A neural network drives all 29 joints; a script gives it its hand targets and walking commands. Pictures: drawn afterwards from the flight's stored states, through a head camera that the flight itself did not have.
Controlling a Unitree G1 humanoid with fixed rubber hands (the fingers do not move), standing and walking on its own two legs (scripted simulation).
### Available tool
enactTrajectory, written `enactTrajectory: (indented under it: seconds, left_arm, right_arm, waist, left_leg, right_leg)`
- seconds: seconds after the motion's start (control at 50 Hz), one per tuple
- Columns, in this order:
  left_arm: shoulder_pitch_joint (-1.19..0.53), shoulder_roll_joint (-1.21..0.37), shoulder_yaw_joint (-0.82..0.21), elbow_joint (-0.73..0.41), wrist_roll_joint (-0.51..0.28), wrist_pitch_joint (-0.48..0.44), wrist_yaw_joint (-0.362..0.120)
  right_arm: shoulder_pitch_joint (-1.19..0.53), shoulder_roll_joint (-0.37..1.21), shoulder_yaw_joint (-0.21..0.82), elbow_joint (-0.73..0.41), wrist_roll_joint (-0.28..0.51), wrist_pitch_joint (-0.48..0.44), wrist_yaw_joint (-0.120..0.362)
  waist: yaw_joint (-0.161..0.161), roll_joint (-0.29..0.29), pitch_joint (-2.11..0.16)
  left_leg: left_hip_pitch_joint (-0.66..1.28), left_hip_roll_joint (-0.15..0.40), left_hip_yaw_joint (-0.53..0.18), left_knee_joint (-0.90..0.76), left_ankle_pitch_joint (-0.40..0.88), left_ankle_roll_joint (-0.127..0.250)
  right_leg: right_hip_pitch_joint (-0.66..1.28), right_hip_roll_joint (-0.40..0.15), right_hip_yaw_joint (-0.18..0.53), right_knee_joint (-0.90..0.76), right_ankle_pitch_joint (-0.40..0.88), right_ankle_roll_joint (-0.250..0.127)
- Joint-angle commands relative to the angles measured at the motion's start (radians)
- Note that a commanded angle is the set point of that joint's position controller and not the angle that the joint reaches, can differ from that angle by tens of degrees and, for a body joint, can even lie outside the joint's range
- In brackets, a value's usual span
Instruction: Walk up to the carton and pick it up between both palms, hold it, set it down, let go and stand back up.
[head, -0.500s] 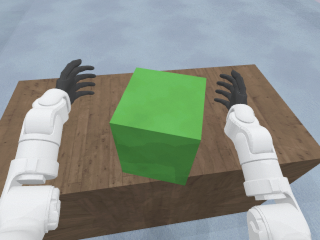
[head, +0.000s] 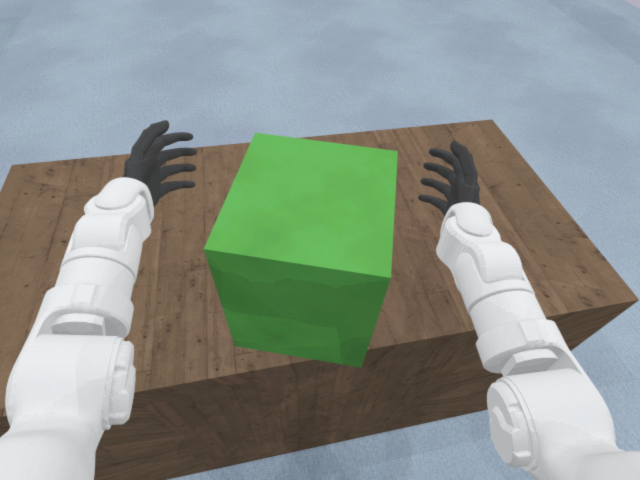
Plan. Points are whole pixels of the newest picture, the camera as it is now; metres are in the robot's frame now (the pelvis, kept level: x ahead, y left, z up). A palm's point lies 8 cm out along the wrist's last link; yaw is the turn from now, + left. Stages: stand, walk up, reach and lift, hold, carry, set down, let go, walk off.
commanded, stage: reach and lift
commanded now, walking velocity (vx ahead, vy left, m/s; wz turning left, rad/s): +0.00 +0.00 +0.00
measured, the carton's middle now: (310, 255) +0.41 +0.01 +0.01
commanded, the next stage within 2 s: none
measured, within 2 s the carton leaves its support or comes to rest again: neither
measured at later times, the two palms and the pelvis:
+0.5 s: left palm (183, 227) +0.45 +0.18 +0.05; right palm (435, 243) +0.40 -0.17 +0.05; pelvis +0.01 +0.00 +0.00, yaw +0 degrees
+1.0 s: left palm (207, 237) +0.43 +0.15 +0.04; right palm (417, 254) +0.38 -0.14 +0.04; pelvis +0.00 +0.00 +0.00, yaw +0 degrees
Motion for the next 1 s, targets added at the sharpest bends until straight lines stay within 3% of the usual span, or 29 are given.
enactTrajectory:
  seconds: [0.0, 0.14, 0.3, 0.48, 0.56, 0.8, 0.98]
  left_arm:
    - [-0.359, 0.083, -0.042, -0.066, -0.032, -0.124, 0.005]
    - [-0.371, 0.051, -0.033, 0.048, 0.007, -0.272, 0.032]
    - [-0.323, 0.003, 0.004, 0.145, 0.062, -0.367, 0.043]
    - [-0.277, -0.043, 0.069, 0.062, 0.132, -0.395, 0.045]
    - [-0.281, -0.077, 0.081, 0.029, 0.141, -0.407, 0.048]
    - [-0.365, -0.165, 0.133, 0.055, 0.217, -0.397, 0.084]
    - [-0.383, -0.24, 0.171, 0.051, 0.277, -0.397, 0.083]
  right_arm:
    - [-0.313, -0.022, 0.026, -0.043, -0.034, -0.118, 0.006]
    - [-0.284, -0.007, -0.004, 0.077, -0.106, -0.247, 0.025]
    - [-0.248, 0.018, 0.029, 0.171, -0.083, -0.401, 0.021]
    - [-0.199, 0.037, 0.047, 0.193, -0.065, -0.511, 0.002]
    - [-0.2, 0.07, 0.056, 0.18, -0.068, -0.529, -0.002]
    - [-0.279, 0.164, -0.059, 0.213, -0.192, -0.521, -0.026]
    - [-0.297, 0.256, -0.121, 0.209, -0.29, -0.52, -0.019]
  waist:
    - [-0.099, 0.084, -0.533]
    - [-0.091, 0.108, -0.598]
    - [-0.06, 0.111, -0.703]
    - [-0.028, 0.139, -0.785]
    - [-0.024, 0.129, -0.79]
    - [-0.039, 0.105, -0.715]
    - [-0.036, 0.082, -0.692]
  left_leg:
    - [0.07, -0.082, 0.017, -0.043, 0.197, 0.026]
    - [0.019, -0.086, 0.017, -0.016, 0.143, 0.018]
    - [0.006, -0.093, 0.025, 0.077, 0.275, -0.002]
    - [0.017, -0.091, 0.033, 0.115, 0.439, -0.02]
    - [0.014, -0.091, 0.037, 0.119, 0.448, -0.017]
    - [-0.059, -0.087, 0.056, 0.078, 0.272, 0.008]
    - [-0.085, -0.082, 0.07, 0.061, 0.241, 0.017]
  right_leg:
    - [0.131, 0.022, -0.157, -0.056, 0.363, -0.02]
    - [0.037, 0.025, -0.163, -0.04, 0.248, -0.02]
    - [-0.018, 0.029, -0.16, 0.014, 0.374, -0.001]
    - [0.016, 0.031, -0.151, 0.038, 0.559, 0.013]
    - [0.008, 0.033, -0.151, 0.035, 0.556, 0.014]
    - [-0.036, 0.028, -0.159, 0.007, 0.354, 0.014]
    - [0.008, 0.021, -0.163, 0.008, 0.336, 0.014]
